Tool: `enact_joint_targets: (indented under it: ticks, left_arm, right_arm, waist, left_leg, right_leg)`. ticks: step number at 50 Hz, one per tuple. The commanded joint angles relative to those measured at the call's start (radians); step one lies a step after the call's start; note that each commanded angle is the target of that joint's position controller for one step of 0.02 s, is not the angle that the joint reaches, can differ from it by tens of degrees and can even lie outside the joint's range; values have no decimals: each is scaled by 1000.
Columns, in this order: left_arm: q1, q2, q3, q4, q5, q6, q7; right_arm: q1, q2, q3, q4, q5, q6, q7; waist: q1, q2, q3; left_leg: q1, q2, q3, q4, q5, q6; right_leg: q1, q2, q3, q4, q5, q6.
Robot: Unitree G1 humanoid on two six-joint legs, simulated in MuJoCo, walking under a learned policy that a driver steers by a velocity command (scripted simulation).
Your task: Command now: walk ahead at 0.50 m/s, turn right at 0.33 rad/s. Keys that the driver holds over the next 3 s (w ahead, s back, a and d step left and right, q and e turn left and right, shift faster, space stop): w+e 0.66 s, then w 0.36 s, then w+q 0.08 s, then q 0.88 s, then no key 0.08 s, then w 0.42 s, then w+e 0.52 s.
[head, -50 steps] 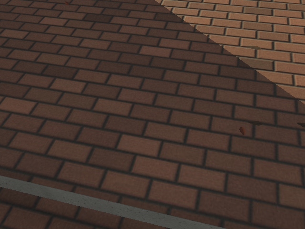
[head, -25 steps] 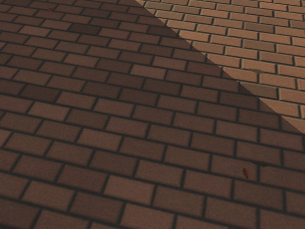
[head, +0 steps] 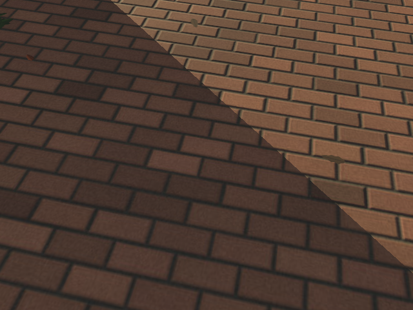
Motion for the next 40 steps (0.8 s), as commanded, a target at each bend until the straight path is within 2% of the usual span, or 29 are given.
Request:
enact_joint_targets:
  ticks: [1, 2, 3, 4, 5, 6, 7, 8, 10, 12, 15, 17, 19, 20, 21, 22, 23, 24, 25, 26, 27, 28, 29, 31, 33, 36, 38, 40]
  left_arm:
    - [149, 143, 80, 94, 10, -24, -3]
    - [162, 65, 62, 124, 24, -38, -4]
    - [163, 31, 53, 149, 29, -52, -6]
    - [169, 48, 58, 169, 23, -62, -10]
    - [192, 66, 61, 184, 21, -68, -12]
    - [170, 89, 66, 157, 17, -68, -8]
    - [179, 114, 70, 148, 14, -72, -6]
    - [208, 128, 69, 124, 8, -82, -3]
    - [304, 179, 84, 114, -6, -91, 10]
    - [397, 193, 96, 107, -13, -86, 21]
    - [481, 199, 106, 82, -9, -68, 28]
    - [493, 207, 112, 60, -1, -56, 31]
    - [482, 221, 118, 40, 10, -55, 32]
    - [451, 231, 121, 25, 11, -57, 33]
    - [405, 243, 124, 8, 9, -60, 31]
    - [384, 254, 127, -3, 8, -66, 25]
    - [349, 261, 130, -18, 0, -73, 16]
    - [327, 232, 123, -47, -9, -81, 7]
    - [394, 117, 95, -88, -30, -80, 9]
    - [486, 184, 105, -102, -32, -63, 19]
    - [435, 218, 112, -74, -1, -44, 24]
    - [346, 212, 110, -87, 12, -38, 13]
    - [303, 200, 111, -102, 16, -30, 2]
    - [294, 179, 107, -115, 28, -3, -21]
    - [279, 172, 105, -126, 35, 13, -32]
    - [188, 157, 95, -157, 44, 16, -40]
    - [120, 155, 89, -172, 38, 11, -44]
    - [47, 141, 77, -187, 36, 5, -52]
  right_arm:
    - [-99, -62, -29, -213, -31, -27, 3]
    - [-135, -26, -16, -252, -26, -17, -18]
    - [-134, -8, -7, -271, -17, 1, -30]
    - [-128, 16, 9, -299, -25, 18, -37]
    - [-142, 7, 11, -313, -21, 31, -39]
    - [-138, -21, 12, -320, -27, 38, -33]
    - [-185, -42, 11, -340, -38, 44, -24]
    - [-209, -69, 2, -344, -39, 43, -19]
    - [-314, -87, -2, -386, -32, 40, -11]
    - [-415, -68, 3, -412, -24, 38, -4]
    - [-536, -73, 5, -448, -10, 41, 8]
    - [-601, -83, 8, -478, -1, 39, 11]
    - [-615, -105, 4, -493, 0, 29, 13]
    - [-585, -116, 0, -489, 1, 23, 10]
    - [-516, -130, -7, -471, 2, 19, 2]
    - [-422, -161, -22, -442, -1, 14, -9]
    - [-296, -186, -34, -411, 0, 5, -24]
    - [-151, -229, -50, -394, -17, -5, -46]
    - [-75, -302, -68, -403, -50, -3, -60]
    - [-125, -312, -78, -413, -39, 9, -48]
    - [-210, -199, -61, -437, -25, 16, -43]
    - [-244, -135, -44, -434, -15, 10, -38]
    - [-241, -122, -38, -418, -18, 4, -36]
    - [-205, -140, -41, -383, -10, -14, -36]
    - [-167, -149, -44, -358, 0, -33, -29]
    - [-114, -167, -47, -319, 2, -41, -22]
    - [-94, -173, -46, -296, -3, -38, -16]
    - [-91, -175, -46, -283, 0, -34, -10]
  waist:
    - [-15, 83, 7]
    - [-40, 89, 48]
    - [-70, 62, 54]
    - [-106, 39, 54]
    - [-106, 15, 59]
    - [-122, 41, 61]
    - [-110, 31, 54]
    - [-84, 11, 28]
    - [-26, -28, 1]
    - [35, -37, -22]
    - [93, -79, -18]
    - [106, -90, -6]
    - [97, -97, 4]
    - [74, -101, 0]
    - [34, -103, -17]
    - [-1, -100, -60]
    - [-67, -85, -120]
    - [-131, -54, -214]
    - [-100, 145, -339]
    - [-40, 291, -407]
    - [-14, 96, -246]
    - [-23, 2, -124]
    - [-10, -22, -67]
    - [13, 48, -18]
    - [20, 80, -18]
    - [6, 87, 16]
    - [-1, 85, 42]
    - [-16, 88, 54]
  left_leg:
    - [-537, 19, -77, 607, 26, 24]
    - [-565, 34, -69, 667, -16, 35]
    - [-584, 46, -67, 678, -50, 42]
    - [-597, 65, -76, 625, -43, 46]
    - [-637, 61, -68, 591, -75, 45]
    - [-585, 89, -63, 386, -55, 21]
    - [-536, 81, -25, 251, -38, 6]
    - [-506, 83, 13, 183, 44, -11]
    - [-522, 76, 50, 4, 117, -47]
    - [-544, 60, 53, -170, 164, -73]
    - [-586, 28, 52, -355, 148, -93]
    - [-577, 10, 43, -454, 109, -94]
    - [-522, -3, 32, -535, 97, -74]
    - [-435, -16, 26, -583, 90, -59]
    - [-293, -40, 27, -631, 65, -40]
    - [-144, -67, 33, -648, 42, -22]
    - [37, -44, 21, -706, 108, 2]
    - [285, 88, -84, -700, 57, 36]
    - [532, 388, -409, -676, 102, 104]
    - [547, 491, -783, -786, 64, 226]
    - [386, 439, -669, -829, -66, 208]
    - [252, 378, -509, -861, -69, 173]
    - [174, 330, -393, -894, -22, 135]
    - [91, 275, -245, -938, 93, 97]
    - [93, 263, -162, -954, 201, 82]
    - [101, 249, -83, -984, 279, 89]
    - [108, 225, -24, -999, 296, 83]
    - [99, 195, 38, -1003, 315, 68]
  right_leg:
    - [383, -300, 906, -783, -36, -128]
    - [305, -259, 784, -749, 94, -109]
    - [274, -212, 655, -745, 200, -79]
    - [268, -165, 533, -737, 296, -48]
    - [278, -135, 473, -742, 321, -44]
    - [244, -106, 412, -766, 323, -40]
    - [220, -72, 380, -800, 325, -40]
    - [253, -74, 385, -825, 494, -34]
    - [386, -104, 408, -867, 737, -16]
    - [558, -120, 428, -865, 827, 15]
    - [772, -144, 465, -874, 862, 17]
    - [841, -159, 493, -862, 836, 1]
    - [872, -179, 516, -827, 880, -6]
    - [850, -176, 512, -800, 933, 2]
    - [800, -162, 495, -748, 1036, 22]
    - [763, -149, 496, -655, 1136, 43]
    - [709, -126, 484, -513, 1125, 60]
    - [554, -93, 486, -316, 883, 68]
    - [321, 8, 374, -34, 197, 89]
    - [159, 65, 307, 182, -99, 103]
    - [106, -16, 314, 229, 24, 106]
    - [107, -36, 307, 195, 98, 112]
    - [116, -63, 308, 156, 130, 116]
    - [135, -89, 294, 112, 145, 128]
    - [112, -92, 280, 89, 162, 131]
    - [32, -91, 288, 23, 239, 141]
    - [7, -87, 282, -86, 314, 147]
    - [53, -85, 232, -248, 391, 149]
